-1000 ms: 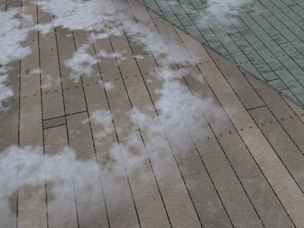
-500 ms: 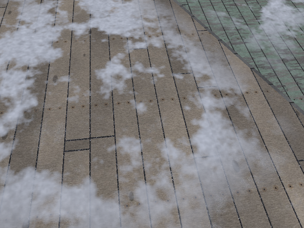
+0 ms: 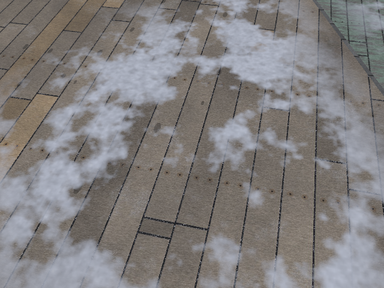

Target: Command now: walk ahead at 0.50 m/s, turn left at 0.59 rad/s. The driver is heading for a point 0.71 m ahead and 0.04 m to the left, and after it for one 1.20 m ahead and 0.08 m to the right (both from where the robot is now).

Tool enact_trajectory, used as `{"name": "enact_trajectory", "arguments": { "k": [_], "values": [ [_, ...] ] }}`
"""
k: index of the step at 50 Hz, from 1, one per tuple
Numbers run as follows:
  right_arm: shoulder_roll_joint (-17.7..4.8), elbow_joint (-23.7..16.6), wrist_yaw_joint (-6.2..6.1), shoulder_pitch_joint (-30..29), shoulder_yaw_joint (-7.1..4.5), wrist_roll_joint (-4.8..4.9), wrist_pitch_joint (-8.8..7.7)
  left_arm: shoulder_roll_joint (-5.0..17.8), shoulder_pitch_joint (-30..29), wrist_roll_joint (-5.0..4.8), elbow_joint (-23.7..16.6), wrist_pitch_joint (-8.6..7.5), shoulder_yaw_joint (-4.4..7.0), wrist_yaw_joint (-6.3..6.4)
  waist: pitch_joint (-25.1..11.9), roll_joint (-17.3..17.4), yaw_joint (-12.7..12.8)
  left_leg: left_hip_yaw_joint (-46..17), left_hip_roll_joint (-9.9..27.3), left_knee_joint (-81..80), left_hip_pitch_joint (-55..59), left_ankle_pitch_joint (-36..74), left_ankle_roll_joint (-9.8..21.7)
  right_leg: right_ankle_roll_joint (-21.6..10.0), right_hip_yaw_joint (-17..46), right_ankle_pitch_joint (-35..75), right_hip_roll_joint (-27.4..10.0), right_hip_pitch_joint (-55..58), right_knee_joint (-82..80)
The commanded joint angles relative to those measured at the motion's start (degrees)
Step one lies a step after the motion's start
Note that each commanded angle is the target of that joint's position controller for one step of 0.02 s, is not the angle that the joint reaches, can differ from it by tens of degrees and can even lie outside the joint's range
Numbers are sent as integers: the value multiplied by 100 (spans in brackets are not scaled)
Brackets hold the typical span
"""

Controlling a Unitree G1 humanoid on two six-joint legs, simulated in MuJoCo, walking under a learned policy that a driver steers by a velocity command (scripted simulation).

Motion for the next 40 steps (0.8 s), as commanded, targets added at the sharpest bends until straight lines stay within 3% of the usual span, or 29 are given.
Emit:
{"name": "enact_trajectory", "arguments": {
  "k": [1,5,9,11,12,13,14,15,16,17,18,19,20,21,22,24,27,33,35,36,37,38,39,40],
  "values": [
    [-186,-486,36,-57,-35,-5,-56,881,-308,-13,-326,-94,205,31,-11,-686,-104,-225,271,-536,-626,762,-70,-907,925,1167,-1658,424,-1073],
    [-39,-707,191,-735,46,-14,-128,997,-126,-40,-268,-8,222,61,168,-668,169,209,179,-1797,-355,1696,-11,-734,98,1593,-1499,581,-1022],
    [7,-1040,336,-1336,79,6,-119,1196,272,-133,-142,139,269,76,338,-596,331,531,18,-2483,-385,1425,165,-633,-161,1985,-1751,1237,-806],
    [-150,-1128,388,-1239,1,-47,-108,1318,137,-170,-184,247,300,119,250,-746,115,815,-282,-2702,33,918,332,-494,-392,3847,-1746,1417,-151],
    [-294,-1096,396,-944,-76,-82,-100,1408,106,-193,-222,297,327,162,-3,-900,-84,985,-532,-2727,500,682,438,-408,-468,4936,-1713,1471,425],
    [-512,-939,388,-285,-198,-87,-101,1444,49,-211,-267,343,336,199,-379,-924,-443,1062,-784,-2935,1285,749,583,-300,-535,5443,-1609,1372,1320],
    [-800,-726,312,569,-362,-94,-91,1358,-39,-237,-323,340,297,220,-823,-763,-938,936,-901,-3467,2633,1585,801,-48,-661,4868,-1380,743,2533],
    [-1271,-654,158,927,-460,-100,-27,855,240,29,-475,284,138,178,-1366,330,-833,-493,181,-3172,4415,3610,1181,279,-610,986,-954,-942,4346],
    [-1753,-970,156,529,-451,-265,-77,497,705,82,-765,135,-46,91,-2403,1373,-295,-3724,1847,-3517,5884,4707,2640,574,257,-2998,182,-2856,6380],
    [-1275,-1058,201,610,-355,-231,-74,1153,225,-66,-689,65,94,27,-2879,260,-797,-3226,1617,-3639,5749,4715,2462,494,1250,-2687,-184,-2922,6606],
    [-1037,-1043,218,287,-271,-168,-100,1145,-170,-192,-865,64,90,22,-2080,145,-684,-2315,1346,-3627,5106,4681,2193,412,1156,-2249,-384,-3186,6344],
    [-866,-995,203,46,-236,-56,-98,1033,-198,-103,-797,92,76,89,-1392,-400,-458,-1784,967,-3762,4218,4218,1850,436,1068,-1874,-587,-3179,5817],
    [-762,-1022,165,-196,-204,-33,-72,1051,-218,-23,-792,162,100,155,-1041,-379,-292,-1574,791,-3929,3487,3892,1702,478,1054,-1615,-695,-2975,5404],
    [-702,-1047,148,-328,-162,-121,-50,1060,-214,1,-785,260,110,174,-837,-318,-159,-1402,668,-4180,2793,3997,1652,467,1001,-1460,-714,-2525,5295],
    [-809,-1045,137,-441,-186,-220,-60,992,63,-34,-762,336,98,182,-898,1,20,-1383,779,-4214,2401,4281,1816,559,970,-1435,-666,-2246,5133],
    [-762,-963,102,-526,-172,-207,-80,863,182,-5,-688,392,61,204,-965,10,70,-967,570,-4185,2096,4533,1700,668,876,-1207,-607,-1998,4447],
    [-784,-836,13,-501,-155,-165,-14,675,-112,17,-752,436,-11,222,-1155,76,-43,-782,420,-4142,2069,4067,1474,695,841,-476,-538,-1765,3553],
    [-608,-603,32,-491,-28,-216,82,748,-676,-30,-962,510,10,154,-789,414,-264,-1129,441,-4071,1966,1960,1262,536,875,-287,-423,-1224,2217],
    [-410,-505,57,-455,70,-162,84,607,-504,-1,-941,437,-10,75,-765,365,-116,-1253,311,-3938,1805,446,1029,332,691,66,-327,-581,1219],
    [-293,-439,57,-278,126,-191,70,635,-434,37,-931,404,-2,60,-686,285,-115,-1302,92,-3855,1626,-349,823,222,723,129,-364,-228,867],
    [-147,-427,46,-163,185,-257,44,906,-275,82,-975,377,43,86,-658,-137,-155,-1135,-237,-3335,1345,-1154,580,-34,1378,24,-990,54,660],
    [5,-477,41,131,206,-236,-18,1350,-166,100,-900,385,151,104,-516,-1209,-427,-145,-953,-2511,539,-1623,296,-622,2285,-813,-1576,323,296],
    [-287,-629,21,-272,157,-181,-100,1389,256,34,-772,387,217,84,-334,-1769,-51,280,-928,-1749,70,-1583,105,-1221,3564,-2177,-2188,225,-457],
    [-632,-733,12,-714,34,-67,-133,1234,456,37,-749,340,181,93,9,-1632,217,39,-680,-941,-408,-1697,69,-1386,4058,-2773,-2352,224,-735]
  ]
}}
Velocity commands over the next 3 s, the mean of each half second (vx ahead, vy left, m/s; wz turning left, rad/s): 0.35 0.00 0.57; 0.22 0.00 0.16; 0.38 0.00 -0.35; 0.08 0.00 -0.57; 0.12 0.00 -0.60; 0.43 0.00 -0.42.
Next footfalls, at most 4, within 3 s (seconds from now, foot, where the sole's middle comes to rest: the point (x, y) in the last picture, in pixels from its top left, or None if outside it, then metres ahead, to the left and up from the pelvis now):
0.30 left None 0.31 0.16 -0.78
0.74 right None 0.41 -0.05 -0.78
1.10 left None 0.42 0.25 -0.78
1.54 right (195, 220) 0.74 0.07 -0.78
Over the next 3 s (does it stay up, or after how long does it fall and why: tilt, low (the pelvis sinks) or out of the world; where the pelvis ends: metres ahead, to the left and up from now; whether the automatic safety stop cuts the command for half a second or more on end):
stays up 0.89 0.04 -0.01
